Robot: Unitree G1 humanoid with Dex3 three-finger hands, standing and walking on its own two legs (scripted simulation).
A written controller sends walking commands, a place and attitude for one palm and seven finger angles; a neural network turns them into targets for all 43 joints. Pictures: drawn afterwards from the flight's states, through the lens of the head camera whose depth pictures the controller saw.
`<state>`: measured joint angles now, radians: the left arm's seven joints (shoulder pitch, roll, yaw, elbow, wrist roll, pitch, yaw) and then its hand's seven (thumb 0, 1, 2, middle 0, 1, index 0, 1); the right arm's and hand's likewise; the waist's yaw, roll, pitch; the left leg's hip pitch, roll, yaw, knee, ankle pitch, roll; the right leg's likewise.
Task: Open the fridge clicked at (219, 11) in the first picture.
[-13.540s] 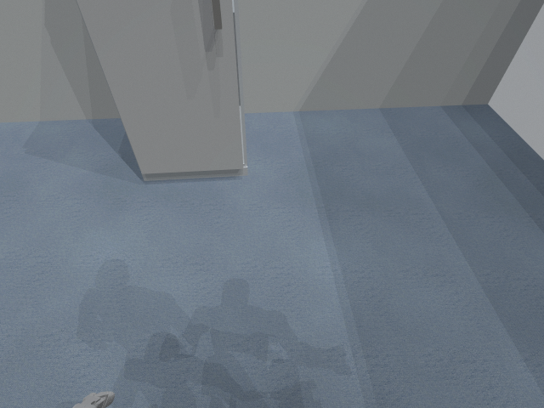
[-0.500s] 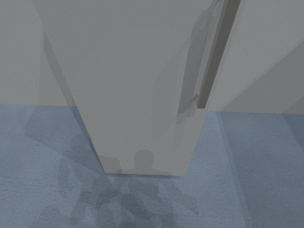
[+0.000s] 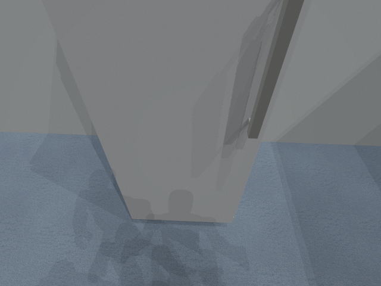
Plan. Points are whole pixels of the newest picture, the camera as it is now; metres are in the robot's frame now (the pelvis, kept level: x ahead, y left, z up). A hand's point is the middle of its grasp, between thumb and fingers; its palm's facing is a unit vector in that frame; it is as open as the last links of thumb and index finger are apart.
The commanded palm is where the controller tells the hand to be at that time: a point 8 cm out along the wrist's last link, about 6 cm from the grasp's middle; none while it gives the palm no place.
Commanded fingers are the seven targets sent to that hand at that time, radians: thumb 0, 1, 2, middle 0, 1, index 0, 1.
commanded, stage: look again from close up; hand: right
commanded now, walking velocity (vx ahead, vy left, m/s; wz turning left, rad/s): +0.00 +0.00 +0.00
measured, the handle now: (267, 74) +0.52 -0.14 +0.20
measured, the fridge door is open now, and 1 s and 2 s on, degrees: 0 0 0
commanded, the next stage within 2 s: raise the hand to about handle height in 0.22 s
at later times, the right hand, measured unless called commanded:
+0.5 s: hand (326, 263) +0.19 -0.25 -0.02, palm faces +0.29 +0.95 -0.10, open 7.6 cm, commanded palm +0.11 -0.29 -0.05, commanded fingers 0.00 -0.67 -0.80 0.22 0.45 0.22 0.45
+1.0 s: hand (335, 255) +0.19 -0.25 +0.03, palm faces +0.03 +1.00 -0.08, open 10.1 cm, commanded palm +0.16 -0.30 +0.04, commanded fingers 0.00 -0.08 -0.55 0.26 0.82 0.26 0.82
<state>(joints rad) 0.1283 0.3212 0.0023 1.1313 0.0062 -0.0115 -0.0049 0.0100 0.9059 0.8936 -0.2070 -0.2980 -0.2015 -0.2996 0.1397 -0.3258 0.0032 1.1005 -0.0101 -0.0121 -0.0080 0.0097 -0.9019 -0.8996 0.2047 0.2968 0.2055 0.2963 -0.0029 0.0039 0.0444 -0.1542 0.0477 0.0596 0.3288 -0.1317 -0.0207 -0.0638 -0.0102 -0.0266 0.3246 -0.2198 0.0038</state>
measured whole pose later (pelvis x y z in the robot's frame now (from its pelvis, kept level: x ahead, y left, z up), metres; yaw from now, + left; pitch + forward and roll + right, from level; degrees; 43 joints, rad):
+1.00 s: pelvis -0.01 +0.00 -0.05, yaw -1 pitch +6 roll +2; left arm 0.23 0.23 -0.03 0.55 -0.05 -0.29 0.08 0.02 0.90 0.89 -0.21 -0.30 -0.20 -0.30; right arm 0.34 -0.36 -0.37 0.00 0.38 -0.22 0.45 0.01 -0.30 -0.65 0.25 0.68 0.25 0.68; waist -0.03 -0.02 -0.07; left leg -0.59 0.04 0.10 0.85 -0.37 -0.01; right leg -0.55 -0.04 0.03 0.93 -0.49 0.01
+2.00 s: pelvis +0.01 +0.01 -0.01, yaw -2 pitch -2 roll +0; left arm 0.23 0.28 -0.09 0.60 -0.09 -0.24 0.10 0.02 0.90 0.89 -0.21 -0.30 -0.20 -0.30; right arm -0.20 -0.53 -0.51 0.12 0.35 0.24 0.48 -0.01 0.50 -0.30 0.30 1.20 0.31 1.20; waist -0.06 -0.07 -0.03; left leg -0.22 0.04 0.09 0.49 -0.23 0.00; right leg -0.15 -0.03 0.02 0.50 -0.32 0.02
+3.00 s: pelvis +0.01 +0.00 -0.01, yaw -1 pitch -1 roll +0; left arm 0.25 0.27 -0.07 0.60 -0.09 -0.19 0.11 0.02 0.90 0.89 -0.21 -0.30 -0.20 -0.30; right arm -0.32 -0.48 -0.44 0.24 0.29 0.25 0.41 -0.01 0.50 -0.30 0.30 1.20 0.30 1.20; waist -0.03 -0.05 -0.04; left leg -0.23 0.04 0.07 0.47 -0.22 -0.01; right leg -0.15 -0.02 0.00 0.49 -0.31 0.01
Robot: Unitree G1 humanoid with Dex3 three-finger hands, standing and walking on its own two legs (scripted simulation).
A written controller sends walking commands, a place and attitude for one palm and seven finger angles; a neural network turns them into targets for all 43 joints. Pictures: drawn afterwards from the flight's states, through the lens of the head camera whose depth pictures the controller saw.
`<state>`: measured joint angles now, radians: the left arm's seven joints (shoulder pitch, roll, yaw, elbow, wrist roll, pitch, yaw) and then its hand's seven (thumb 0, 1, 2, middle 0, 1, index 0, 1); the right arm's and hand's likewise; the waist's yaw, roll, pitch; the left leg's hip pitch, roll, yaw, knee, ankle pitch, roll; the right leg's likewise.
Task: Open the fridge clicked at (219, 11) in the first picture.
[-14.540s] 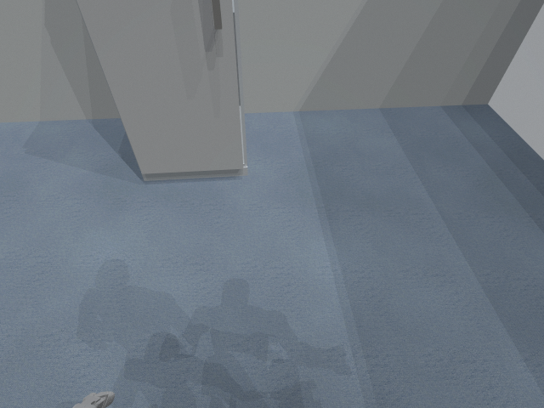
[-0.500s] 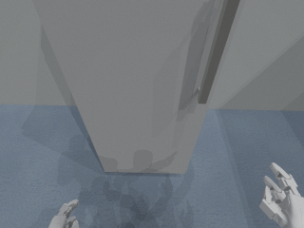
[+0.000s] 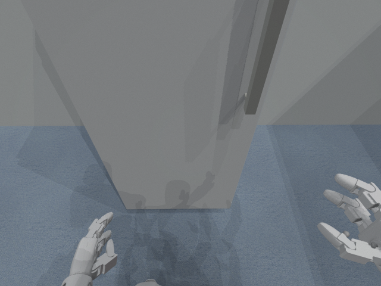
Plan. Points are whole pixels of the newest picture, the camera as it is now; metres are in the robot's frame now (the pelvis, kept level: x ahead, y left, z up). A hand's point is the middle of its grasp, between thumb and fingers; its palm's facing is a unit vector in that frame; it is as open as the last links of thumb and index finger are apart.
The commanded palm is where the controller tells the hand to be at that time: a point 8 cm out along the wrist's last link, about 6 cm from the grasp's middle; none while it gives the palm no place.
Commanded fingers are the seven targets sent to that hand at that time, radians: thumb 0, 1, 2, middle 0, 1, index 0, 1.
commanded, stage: raise the hand to about handle height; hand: right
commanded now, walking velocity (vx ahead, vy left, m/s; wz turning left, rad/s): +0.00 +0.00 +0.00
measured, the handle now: (264, 38) +0.53 -0.13 +0.25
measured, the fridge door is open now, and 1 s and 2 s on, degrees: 0 0 0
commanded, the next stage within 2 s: move the hooked fingers beside the handle in 1.42 s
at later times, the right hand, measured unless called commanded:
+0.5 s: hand out of the picture +0.25 -0.27 +0.18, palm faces +0.06 +0.99 -0.10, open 13.1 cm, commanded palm +0.22 -0.31 +0.19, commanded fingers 0.00 0.50 -0.30 0.30 1.20 0.30 1.20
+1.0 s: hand out of the picture +0.30 -0.28 +0.26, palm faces +0.07 +0.99 -0.10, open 14.0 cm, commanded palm +0.26 -0.31 +0.26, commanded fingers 0.00 0.50 -0.30 0.30 1.20 0.30 1.20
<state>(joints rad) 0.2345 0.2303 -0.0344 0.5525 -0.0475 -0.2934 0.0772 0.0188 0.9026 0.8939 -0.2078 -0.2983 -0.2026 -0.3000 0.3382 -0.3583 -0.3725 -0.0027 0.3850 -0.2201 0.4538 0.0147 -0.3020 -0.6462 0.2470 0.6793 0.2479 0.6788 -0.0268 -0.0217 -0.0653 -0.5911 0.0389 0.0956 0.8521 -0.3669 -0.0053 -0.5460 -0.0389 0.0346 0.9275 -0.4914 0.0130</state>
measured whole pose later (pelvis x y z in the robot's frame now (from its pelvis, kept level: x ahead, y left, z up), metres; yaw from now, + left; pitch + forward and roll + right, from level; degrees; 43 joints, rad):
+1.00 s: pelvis +0.02 +0.01 +0.04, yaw +0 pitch -2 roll +0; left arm 0.23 0.28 -0.09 0.60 -0.09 -0.24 0.10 0.02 0.90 0.89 -0.21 -0.30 -0.20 -0.30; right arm -0.20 -0.53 -0.51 0.12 0.35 0.24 0.48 -0.01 0.50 -0.30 0.30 1.20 0.31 1.20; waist -0.06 -0.07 -0.03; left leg -0.22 0.04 0.09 0.49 -0.23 0.00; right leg -0.15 -0.03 0.02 0.50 -0.32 0.02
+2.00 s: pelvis +0.02 +0.00 +0.04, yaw +1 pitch -1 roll +0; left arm 0.25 0.27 -0.07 0.60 -0.09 -0.19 0.11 0.02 0.90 0.89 -0.21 -0.30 -0.20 -0.30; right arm -0.32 -0.48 -0.44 0.24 0.29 0.25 0.41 -0.01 0.50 -0.30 0.30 1.20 0.30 1.20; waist -0.03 -0.05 -0.04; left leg -0.23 0.04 0.07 0.47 -0.22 -0.01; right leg -0.15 -0.02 0.00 0.49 -0.31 0.01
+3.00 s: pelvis +0.01 +0.00 +0.05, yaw +2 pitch +2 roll +0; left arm 0.30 0.28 -0.05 0.65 -0.08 -0.11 0.11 0.02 0.90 0.89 -0.21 -0.30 -0.20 -0.30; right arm -0.74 -0.47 -0.32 0.73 0.20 0.12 0.30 -0.01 0.50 -0.30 0.30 1.20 0.30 1.20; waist 0.02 -0.02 -0.04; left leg -0.29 0.04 0.05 0.45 -0.18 -0.01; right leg -0.22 -0.02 -0.02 0.47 -0.29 0.00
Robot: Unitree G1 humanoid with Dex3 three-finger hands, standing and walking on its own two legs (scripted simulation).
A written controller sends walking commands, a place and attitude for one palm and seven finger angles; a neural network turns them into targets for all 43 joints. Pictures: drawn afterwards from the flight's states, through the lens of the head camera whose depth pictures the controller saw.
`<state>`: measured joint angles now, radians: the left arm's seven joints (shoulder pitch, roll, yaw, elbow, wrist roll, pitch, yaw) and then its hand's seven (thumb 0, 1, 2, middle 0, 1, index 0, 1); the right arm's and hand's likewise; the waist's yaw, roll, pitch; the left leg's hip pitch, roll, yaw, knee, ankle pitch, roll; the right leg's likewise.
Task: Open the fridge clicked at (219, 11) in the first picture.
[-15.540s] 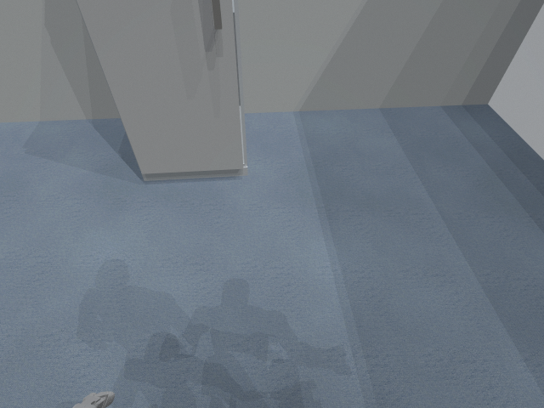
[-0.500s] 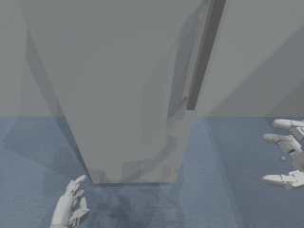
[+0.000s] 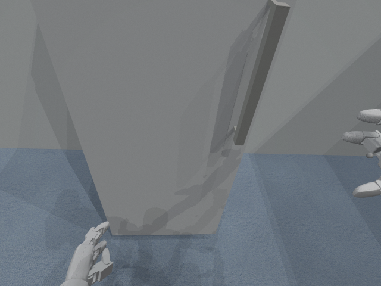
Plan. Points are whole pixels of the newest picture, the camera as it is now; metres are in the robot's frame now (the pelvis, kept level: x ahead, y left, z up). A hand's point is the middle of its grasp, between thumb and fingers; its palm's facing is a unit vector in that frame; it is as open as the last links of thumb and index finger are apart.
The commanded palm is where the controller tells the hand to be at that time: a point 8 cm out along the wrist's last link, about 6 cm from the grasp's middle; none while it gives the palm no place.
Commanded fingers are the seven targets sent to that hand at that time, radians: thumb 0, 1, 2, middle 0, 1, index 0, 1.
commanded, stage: raise the hand to about handle height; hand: right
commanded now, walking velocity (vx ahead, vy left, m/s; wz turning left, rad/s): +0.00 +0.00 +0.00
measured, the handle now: (252, 83) +0.52 -0.13 +0.21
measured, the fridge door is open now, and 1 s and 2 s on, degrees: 0 0 0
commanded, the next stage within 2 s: move the hooked fingers beside the handle in 0.42 s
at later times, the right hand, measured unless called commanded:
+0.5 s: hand (367, 160) +0.28 -0.29 +0.21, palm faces +0.07 +0.99 -0.08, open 14.0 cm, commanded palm +0.24 -0.32 +0.22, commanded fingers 0.00 0.50 -0.30 0.30 1.20 0.30 1.20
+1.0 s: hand (341, 143) +0.33 -0.27 +0.20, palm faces +0.03 +1.00 -0.05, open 14.0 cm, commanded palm +0.30 -0.30 +0.21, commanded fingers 0.00 0.50 -0.30 0.30 1.20 0.30 1.20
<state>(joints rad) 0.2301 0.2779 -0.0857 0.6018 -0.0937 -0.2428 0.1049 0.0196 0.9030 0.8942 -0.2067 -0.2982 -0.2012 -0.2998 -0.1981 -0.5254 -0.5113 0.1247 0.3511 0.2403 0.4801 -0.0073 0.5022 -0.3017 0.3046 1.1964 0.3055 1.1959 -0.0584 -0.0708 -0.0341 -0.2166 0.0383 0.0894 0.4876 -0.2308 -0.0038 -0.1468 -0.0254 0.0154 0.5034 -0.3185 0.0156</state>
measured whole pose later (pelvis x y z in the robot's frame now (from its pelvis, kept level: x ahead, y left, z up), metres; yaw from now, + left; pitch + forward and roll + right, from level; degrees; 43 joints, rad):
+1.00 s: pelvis +0.00 -0.01 +0.00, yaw +1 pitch -1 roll +0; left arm 0.25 0.27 -0.07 0.60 -0.09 -0.19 0.11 0.02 0.90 0.89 -0.21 -0.30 -0.20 -0.30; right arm -0.32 -0.48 -0.44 0.24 0.29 0.25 0.41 -0.01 0.50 -0.30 0.30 1.20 0.30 1.20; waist -0.03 -0.05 -0.04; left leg -0.23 0.04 0.07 0.47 -0.22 -0.01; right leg -0.15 -0.02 0.00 0.49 -0.31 0.01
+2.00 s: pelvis +0.00 -0.01 +0.00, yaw +2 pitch +2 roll +0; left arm 0.30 0.28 -0.05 0.65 -0.08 -0.11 0.11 0.02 0.90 0.89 -0.21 -0.30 -0.20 -0.30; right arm -0.74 -0.47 -0.32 0.73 0.20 0.12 0.30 -0.01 0.50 -0.30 0.30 1.20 0.30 1.20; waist 0.02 -0.02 -0.04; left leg -0.29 0.04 0.05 0.45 -0.18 -0.01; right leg -0.22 -0.02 -0.02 0.47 -0.29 0.00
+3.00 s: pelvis +0.00 -0.01 +0.00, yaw +2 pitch +3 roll +0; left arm 0.29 0.27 -0.05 0.63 -0.08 -0.08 0.10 0.01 0.90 0.89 -0.21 -0.30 -0.20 -0.30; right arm -0.82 -0.43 -0.31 0.85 0.17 0.05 0.25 -0.01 0.50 -0.30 0.30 1.20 0.30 1.20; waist 0.03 -0.03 -0.05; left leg -0.32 0.03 0.05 0.46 -0.19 -0.01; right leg -0.24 -0.02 -0.02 0.49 -0.30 0.00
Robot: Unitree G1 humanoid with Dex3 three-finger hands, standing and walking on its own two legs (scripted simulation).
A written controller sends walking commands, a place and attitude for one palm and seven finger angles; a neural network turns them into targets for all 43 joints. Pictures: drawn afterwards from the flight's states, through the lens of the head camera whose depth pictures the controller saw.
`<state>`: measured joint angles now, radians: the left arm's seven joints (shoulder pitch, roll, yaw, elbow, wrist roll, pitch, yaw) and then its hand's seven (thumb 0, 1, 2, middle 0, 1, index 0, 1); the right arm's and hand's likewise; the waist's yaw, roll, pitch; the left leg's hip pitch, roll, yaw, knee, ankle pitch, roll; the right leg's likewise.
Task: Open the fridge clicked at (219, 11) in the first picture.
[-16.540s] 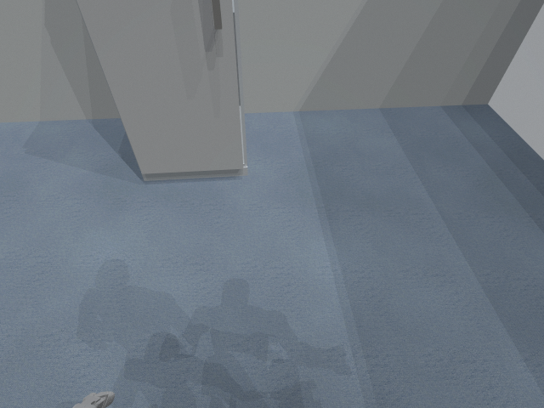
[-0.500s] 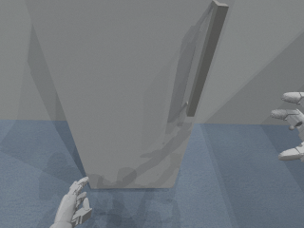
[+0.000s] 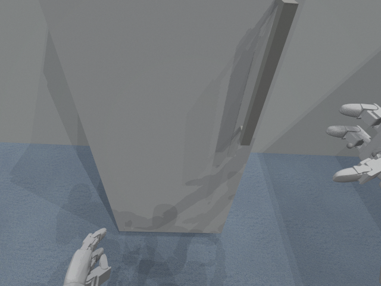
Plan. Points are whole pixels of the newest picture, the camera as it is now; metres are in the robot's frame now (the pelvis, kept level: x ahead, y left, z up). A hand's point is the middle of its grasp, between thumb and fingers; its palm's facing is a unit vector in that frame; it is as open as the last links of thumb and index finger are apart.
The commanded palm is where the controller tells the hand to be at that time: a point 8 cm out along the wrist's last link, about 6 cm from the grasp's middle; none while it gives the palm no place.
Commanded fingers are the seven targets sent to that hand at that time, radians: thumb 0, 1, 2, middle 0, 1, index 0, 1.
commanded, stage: move the hooked fingers beside the handle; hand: right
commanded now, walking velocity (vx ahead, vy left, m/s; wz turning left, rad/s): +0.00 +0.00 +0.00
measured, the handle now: (259, 82) +0.51 -0.14 +0.21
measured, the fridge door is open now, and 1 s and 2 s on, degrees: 0 0 0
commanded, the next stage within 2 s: feel for the door with the fingertips in 1.92 s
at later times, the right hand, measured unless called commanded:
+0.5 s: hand (320, 126) +0.38 -0.23 +0.20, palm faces +0.02 +1.00 -0.01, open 14.0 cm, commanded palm +0.35 -0.28 +0.20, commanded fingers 0.00 0.50 -0.30 0.30 1.20 0.30 1.20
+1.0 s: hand (304, 111) +0.42 -0.22 +0.20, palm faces +0.01 +1.00 +0.00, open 14.0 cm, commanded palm +0.41 -0.26 +0.20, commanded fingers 0.00 0.50 -0.30 0.30 1.20 0.30 1.20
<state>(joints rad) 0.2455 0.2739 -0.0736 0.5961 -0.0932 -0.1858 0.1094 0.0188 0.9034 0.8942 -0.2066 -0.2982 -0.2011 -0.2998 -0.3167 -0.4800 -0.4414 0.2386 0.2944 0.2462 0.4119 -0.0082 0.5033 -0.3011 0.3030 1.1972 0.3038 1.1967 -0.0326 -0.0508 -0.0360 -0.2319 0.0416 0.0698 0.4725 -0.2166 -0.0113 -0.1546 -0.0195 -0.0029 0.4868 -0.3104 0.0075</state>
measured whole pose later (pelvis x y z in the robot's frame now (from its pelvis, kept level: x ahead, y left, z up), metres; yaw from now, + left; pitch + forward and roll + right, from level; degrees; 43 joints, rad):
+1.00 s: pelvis +0.00 +0.00 +0.00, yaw +1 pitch +2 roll +0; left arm 0.30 0.28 -0.05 0.65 -0.08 -0.11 0.11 0.02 0.90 0.89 -0.21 -0.30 -0.20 -0.30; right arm -0.74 -0.47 -0.32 0.73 0.20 0.12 0.30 -0.01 0.50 -0.30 0.30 1.20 0.30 1.20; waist 0.02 -0.02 -0.04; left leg -0.29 0.04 0.05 0.45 -0.18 -0.01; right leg -0.22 -0.02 -0.02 0.47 -0.29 0.00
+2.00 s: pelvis +0.00 +0.00 +0.00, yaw +1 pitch +3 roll +0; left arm 0.29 0.27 -0.05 0.63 -0.08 -0.08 0.10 0.01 0.90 0.89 -0.21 -0.30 -0.20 -0.30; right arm -0.82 -0.43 -0.31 0.85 0.17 0.05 0.25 -0.01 0.50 -0.30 0.30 1.20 0.30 1.20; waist 0.03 -0.03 -0.05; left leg -0.32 0.03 0.05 0.46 -0.19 -0.01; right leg -0.24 -0.02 -0.02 0.49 -0.30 0.00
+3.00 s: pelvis -0.01 +0.00 +0.00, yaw +2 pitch +5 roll +0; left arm 0.37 0.28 -0.03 0.69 -0.06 -0.09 0.08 0.01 0.91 0.89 -0.21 -0.30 -0.20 -0.30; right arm -0.98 -0.43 -0.31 1.06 0.13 -0.04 0.20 -0.01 0.50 -0.30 0.36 1.23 0.36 1.24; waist 0.07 -0.02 -0.04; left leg -0.39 0.03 0.04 0.49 -0.19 0.00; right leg -0.31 -0.03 -0.02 0.52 -0.30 0.01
